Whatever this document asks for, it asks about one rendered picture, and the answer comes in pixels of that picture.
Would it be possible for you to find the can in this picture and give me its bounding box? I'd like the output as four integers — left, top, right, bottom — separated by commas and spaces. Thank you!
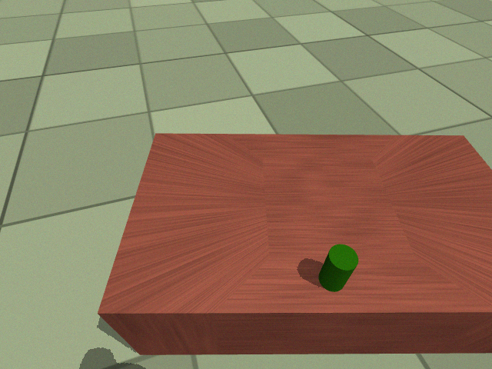
318, 244, 358, 292

